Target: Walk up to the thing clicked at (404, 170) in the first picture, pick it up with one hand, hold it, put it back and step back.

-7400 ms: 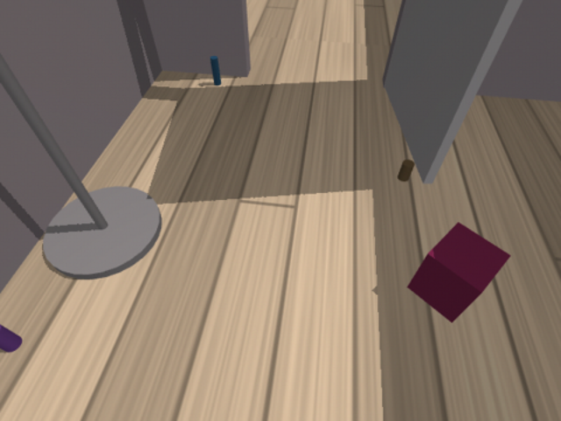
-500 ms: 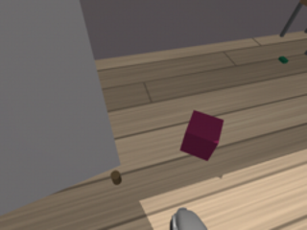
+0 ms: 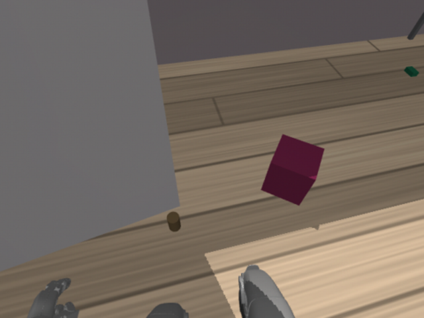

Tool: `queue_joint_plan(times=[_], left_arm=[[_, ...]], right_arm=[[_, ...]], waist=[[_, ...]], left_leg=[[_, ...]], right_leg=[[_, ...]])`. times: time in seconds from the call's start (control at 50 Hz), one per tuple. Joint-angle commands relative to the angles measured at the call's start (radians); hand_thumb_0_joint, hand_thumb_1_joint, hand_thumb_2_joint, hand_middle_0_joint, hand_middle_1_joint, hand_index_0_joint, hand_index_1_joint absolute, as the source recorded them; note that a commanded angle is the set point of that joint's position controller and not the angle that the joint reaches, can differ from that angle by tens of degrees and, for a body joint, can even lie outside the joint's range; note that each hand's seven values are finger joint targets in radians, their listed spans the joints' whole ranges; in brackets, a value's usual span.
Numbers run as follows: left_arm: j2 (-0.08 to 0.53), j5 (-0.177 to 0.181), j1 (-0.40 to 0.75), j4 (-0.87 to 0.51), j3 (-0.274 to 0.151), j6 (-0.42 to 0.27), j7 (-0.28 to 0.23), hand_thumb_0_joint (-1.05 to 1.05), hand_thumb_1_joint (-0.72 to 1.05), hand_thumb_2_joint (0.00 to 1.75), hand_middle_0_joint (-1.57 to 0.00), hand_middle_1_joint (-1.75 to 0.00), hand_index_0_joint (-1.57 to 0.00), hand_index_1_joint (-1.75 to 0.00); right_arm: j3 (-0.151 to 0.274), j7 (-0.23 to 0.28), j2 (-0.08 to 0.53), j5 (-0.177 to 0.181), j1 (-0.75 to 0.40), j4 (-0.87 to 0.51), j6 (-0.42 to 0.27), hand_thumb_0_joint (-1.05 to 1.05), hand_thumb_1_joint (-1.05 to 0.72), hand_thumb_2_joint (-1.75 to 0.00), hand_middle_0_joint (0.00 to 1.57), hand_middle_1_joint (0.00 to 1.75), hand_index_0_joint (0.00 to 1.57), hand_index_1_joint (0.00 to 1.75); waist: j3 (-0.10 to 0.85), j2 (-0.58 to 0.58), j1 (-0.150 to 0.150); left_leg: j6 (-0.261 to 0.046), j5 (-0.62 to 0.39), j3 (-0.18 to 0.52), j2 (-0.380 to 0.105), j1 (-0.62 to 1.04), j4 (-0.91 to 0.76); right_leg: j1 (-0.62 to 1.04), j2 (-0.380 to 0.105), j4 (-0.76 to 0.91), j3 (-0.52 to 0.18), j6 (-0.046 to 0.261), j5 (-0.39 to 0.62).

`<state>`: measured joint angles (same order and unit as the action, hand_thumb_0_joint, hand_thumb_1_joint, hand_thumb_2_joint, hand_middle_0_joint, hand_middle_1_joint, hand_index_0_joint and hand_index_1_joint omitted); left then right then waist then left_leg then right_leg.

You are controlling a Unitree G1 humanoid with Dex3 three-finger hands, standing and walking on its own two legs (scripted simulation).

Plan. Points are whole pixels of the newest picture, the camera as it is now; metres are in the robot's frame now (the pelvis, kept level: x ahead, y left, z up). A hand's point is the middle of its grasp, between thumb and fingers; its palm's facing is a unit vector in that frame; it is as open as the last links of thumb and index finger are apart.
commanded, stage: walk up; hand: left
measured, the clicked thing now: (174, 221) +0.57 +0.16 -0.68
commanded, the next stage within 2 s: none
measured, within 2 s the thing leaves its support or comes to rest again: neither
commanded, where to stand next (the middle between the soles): +0.16 -0.04 m, yaw -6 degrees
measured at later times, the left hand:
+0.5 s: hand out of the picture +0.09 +0.21 -0.09, palm faces -0.08 -0.90 -0.43, open 7.4 cm
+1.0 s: hand (102, 298) +0.17 +0.23 -0.12, palm faces -0.07 -0.91 -0.40, open 7.4 cm
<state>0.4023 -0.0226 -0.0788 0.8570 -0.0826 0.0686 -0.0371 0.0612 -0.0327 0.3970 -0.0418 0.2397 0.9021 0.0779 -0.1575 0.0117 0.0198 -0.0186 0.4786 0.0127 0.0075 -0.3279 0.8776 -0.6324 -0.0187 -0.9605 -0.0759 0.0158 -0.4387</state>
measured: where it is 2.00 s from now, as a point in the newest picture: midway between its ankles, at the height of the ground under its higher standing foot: outside the picture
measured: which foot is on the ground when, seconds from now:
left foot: down 0.00-0.40, up 0.42-0.82, down 0.84-1.00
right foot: up 0.00-0.34, down 0.36-0.86, up 0.88-1.00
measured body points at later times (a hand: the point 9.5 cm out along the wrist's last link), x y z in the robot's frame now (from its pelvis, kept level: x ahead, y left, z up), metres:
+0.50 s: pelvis +0.02 -0.06 +0.03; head +0.01 -0.09 +0.48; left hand +0.09 +0.26 -0.06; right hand +0.04 -0.40 -0.09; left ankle +0.03 +0.09 -0.64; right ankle +0.02 -0.17 -0.70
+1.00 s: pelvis +0.05 -0.03 +0.03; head +0.14 -0.03 +0.46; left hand +0.18 +0.27 -0.10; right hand +0.15 -0.34 -0.09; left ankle +0.14 +0.06 -0.70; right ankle +0.00 -0.16 -0.62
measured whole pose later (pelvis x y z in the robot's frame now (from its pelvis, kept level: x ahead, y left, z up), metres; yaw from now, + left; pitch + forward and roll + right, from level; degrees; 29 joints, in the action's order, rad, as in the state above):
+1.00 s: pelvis +0.05 -0.03 +0.03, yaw -2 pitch -2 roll +0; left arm 0.37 0.05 -0.13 0.82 -0.02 0.01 -0.06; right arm 0.07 -0.02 0.37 -0.02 0.12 0.77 0.06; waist -0.25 -0.01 0.03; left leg -0.05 0.18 0.01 0.05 -0.38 0.60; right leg -0.42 0.05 -1.16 -0.08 0.02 -0.58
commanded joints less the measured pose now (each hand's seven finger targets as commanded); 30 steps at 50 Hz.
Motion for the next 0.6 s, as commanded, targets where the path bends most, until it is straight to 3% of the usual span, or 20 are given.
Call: queue_joint_plan(times=[0.0,0.02,0.04,0.08,0.12,0.16,0.2,0.24,0.28,0.32,0.34,0.36,0.38,0.4,0.42,0.44,0.46,0.48,0.52,0.58], left_arm=[[0.208,0.025,-0.034,-0.016,-0.066,-0.022,0.007,0.0,0.9,0.9,-0.2,-0.3,-0.2,-0.3],[0.209,0.022,-0.107,0.001,-0.062,-0.021,0.012,0.0,0.9,0.9,-0.2,-0.3,-0.2,-0.3],[0.209,0.017,-0.153,0.013,-0.063,-0.024,0.02,0.0,0.9,0.9,-0.2,-0.3,-0.2,-0.3],[0.202,0.002,-0.149,0.008,-0.053,-0.054,0.037,0.0,0.9,0.9,-0.2,-0.3,-0.2,-0.3],[0.227,-0.007,-0.092,-0.025,-0.051,-0.078,0.056,0.0,0.9,0.9,-0.2,-0.3,-0.2,-0.3],[0.237,-0.008,-0.05,-0.045,-0.043,-0.099,0.066,0.0,0.9,0.9,-0.2,-0.3,-0.2,-0.3],[0.235,-0.009,-0.025,-0.048,-0.039,-0.114,0.072,0.0,0.9,0.9,-0.2,-0.3,-0.2,-0.3],[0.228,-0.007,-0.052,-0.034,-0.033,-0.126,0.077,0.0,0.9,0.9,-0.2,-0.3,-0.2,-0.3],[0.217,0.0,-0.149,-0.008,-0.031,-0.134,0.083,0.0,0.9,0.9,-0.2,-0.3,-0.2,-0.3],[0.2,0.001,-0.31,0.047,-0.037,-0.143,0.078,0.0,0.9,0.9,-0.2,-0.3,-0.2,-0.3],[0.213,0.003,-0.43,0.087,-0.047,-0.149,0.066,0.0,0.9,0.9,-0.2,-0.3,-0.2,-0.3],[0.283,-0.003,-0.53,0.11,-0.072,-0.153,0.053,0.0,0.9,0.9,-0.2,-0.3,-0.2,-0.3],[0.376,-0.014,-0.546,0.079,-0.095,-0.161,0.039,0.0,0.9,0.9,-0.2,-0.3,-0.2,-0.3],[0.398,-0.015,-0.421,0.034,-0.087,-0.159,0.035,0.0,0.9,0.9,-0.2,-0.3,-0.2,-0.3],[0.411,-0.009,-0.343,-0.001,-0.085,-0.16,0.036,0.0,0.9,0.9,-0.2,-0.3,-0.2,-0.3],[0.361,0.005,-0.305,-0.011,-0.071,-0.169,0.031,0.0,0.9,0.9,-0.2,-0.3,-0.2,-0.3],[0.32,0.013,-0.28,-0.015,-0.059,-0.181,0.026,0.0,0.9,0.9,-0.2,-0.3,-0.2,-0.3],[0.306,0.016,-0.247,-0.025,-0.057,-0.187,0.018,0.0,0.9,0.9,-0.2,-0.3,-0.2,-0.3],[0.287,0.018,-0.267,-0.019,-0.05,-0.193,0.003,0.0,0.9,0.9,-0.2,-0.3,-0.2,-0.3],[0.226,0.012,-0.221,-0.043,-0.032,-0.189,-0.015,0.0,0.9,0.9,-0.2,-0.3,-0.2,-0.3]], right_arm=[[0.059,0.054,0.275,-0.024,-0.213,-0.13,-0.074,0.0,-0.9,-0.9,0.2,0.3,0.2,0.3],[0.06,0.061,0.265,-0.012,-0.165,-0.112,-0.089,0.0,-0.9,-0.9,0.2,0.3,0.2,0.3],[0.069,0.061,0.281,-0.004,-0.112,-0.097,-0.103,0.0,-0.9,-0.9,0.2,0.3,0.2,0.3],[0.076,0.051,0.263,-0.002,-0.018,-0.07,-0.124,0.0,-0.9,-0.9,0.2,0.3,0.2,0.3],[0.096,0.038,0.287,-0.002,0.076,-0.07,-0.132,0.0,-0.9,-0.9,0.2,0.3,0.2,0.3],[0.101,0.033,0.302,-0.006,0.123,-0.069,-0.132,0.0,-0.9,-0.9,0.2,0.3,0.2,0.3],[0.098,0.028,0.311,-0.007,0.154,-0.069,-0.133,0.0,-0.9,-0.9,0.2,0.3,0.2,0.3],[0.093,0.019,0.321,-0.004,0.141,-0.081,-0.132,0.0,-0.9,-0.9,0.2,0.3,0.2,0.3],[0.087,0.007,0.318,0.0,0.07,-0.11,-0.125,0.0,-0.9,-0.9,0.2,0.3,0.2,0.3],[0.08,-0.004,0.302,0.002,-0.025,-0.144,-0.114,0.0,-0.9,-0.9,0.2,0.3,0.2,0.3],[0.069,-0.005,0.255,0.004,-0.054,-0.159,-0.105,0.0,-0.9,-0.9,0.2,0.3,0.2,0.3],[0.046,-0.004,0.178,0.011,-0.055,-0.182,-0.101,0.0,-0.9,-0.9,0.2,0.3,0.2,0.3],[0.027,-0.001,0.123,0.016,-0.065,-0.216,-0.096,0.0,-0.9,-0.9,0.2,0.3,0.2,0.3],[0.05,0.005,0.203,0.022,-0.08,-0.207,-0.086,0.0,-0.9,-0.9,0.2,0.3,0.2,0.3],[0.068,0.005,0.259,0.023,-0.049,-0.188,-0.092,0.0,-0.9,-0.9,0.2,0.3,0.2,0.3],[0.07,-0.001,0.275,0.029,-0.028,-0.155,-0.096,0.0,-0.9,-0.9,0.2,0.3,0.2,0.3],[0.071,-0.009,0.26,0.035,0.03,-0.119,-0.095,0.0,-0.9,-0.9,0.2,0.3,0.2,0.3],[0.07,-0.014,0.246,0.037,0.103,-0.094,-0.088,0.0,-0.9,-0.9,0.2,0.3,0.2,0.3],[0.068,-0.017,0.221,0.028,0.151,-0.076,-0.071,0.0,-0.9,-0.9,0.2,0.3,0.2,0.3],[0.055,-0.005,0.168,0.028,0.132,-0.076,-0.048,0.0,-0.9,-0.9,0.2,0.3,0.2,0.3]], waist=[[-0.028,-0.067,-0.072],[0.037,-0.062,-0.082],[0.094,-0.09,-0.073],[0.219,-0.161,-0.011],[0.25,-0.206,0.058],[0.203,-0.193,0.09],[0.116,-0.189,0.105],[0.055,-0.216,0.094],[0.05,-0.264,0.044],[0.085,-0.258,-0.054],[0.123,-0.165,-0.111],[0.133,0.063,-0.155],[0.102,0.235,-0.168],[0.039,0.099,-0.133],[-0.044,0.081,-0.099],[-0.094,0.027,-0.069],[-0.09,0.019,-0.033],[-0.045,0.04,-0.002],[-0.002,0.069,0.009],[0.006,0.117,0.015]], left_leg=[[-0.128,0.038,0.363,-0.229,-0.284,-0.548],[-0.062,0.033,0.307,-0.2,-0.129,-0.534],[-0.059,0.081,0.316,-0.206,0.01,-0.535],[-0.097,0.162,0.339,-0.208,0.319,-0.52],[-0.177,0.24,0.387,-0.261,0.483,-0.536],[-0.229,0.176,0.396,-0.319,0.516,-0.54],[-0.236,0.082,0.362,-0.327,0.428,-0.553],[-0.233,0.035,0.302,-0.309,0.309,-0.567],[-0.221,0.038,0.233,-0.279,0.192,-0.551],[-0.17,0.009,0.105,-0.203,0.034,-0.449],[-0.131,-0.01,0.042,-0.15,-0.053,-0.286],[-0.077,0.106,-0.027,-0.065,-0.257,-0.023],[-0.019,0.144,0.005,0.044,-0.498,0.215],[-0.016,0.061,0.158,0.018,-0.472,0.243],[-0.015,0.021,0.19,-0.029,-0.46,0.229],[-0.015,-0.061,0.207,-0.049,-0.46,0.233],[-0.008,-0.133,0.211,-0.059,-0.42,0.213],[0.005,-0.182,0.206,-0.051,-0.352,0.198],[0.023,-0.229,0.175,-0.03,-0.259,0.182],[0.036,-0.274,0.149,0.009,-0.135,0.123]], right_leg=[[0.018,0.123,-0.389,-0.19,0.016,0.05],[-0.016,0.129,-0.351,-0.175,0.016,0.098],[-0.03,0.118,-0.315,-0.143,0.011,0.122],[-0.086,0.069,-0.162,-0.079,-0.031,0.092],[-0.141,0.051,-0.067,-0.04,-0.047,0.021],[-0.147,0.021,0.058,-0.041,-0.048,-0.058],[-0.078,0.008,0.142,-0.019,-0.033,-0.096],[0.019,0.005,0.22,0.037,-0.016,-0.102],[0.161,0.013,0.297,0.084,-0.002,-0.092],[0.419,0.039,0.46,0.168,0.01,0.098],[0.588,0.055,0.536,0.171,0.006,0.169],[0.743,-0.026,0.589,-0.035,0.02,0.086],[0.749,-0.278,0.743,-0.498,0.083,-0.268],[0.583,-0.393,0.849,-0.684,0.146,-0.502],[0.493,-0.411,0.859,-0.678,0.178,-0.527],[0.477,-0.359,0.849,-0.564,0.141,-0.408],[0.48,-0.288,0.825,-0.414,0.085,-0.242],[0.484,-0.236,0.79,-0.276,0.06,-0.069],[0.453,-0.211,0.706,-0.132,0.057,0.351],[0.368,-0.178,0.619,0.037,0.059,0.849]])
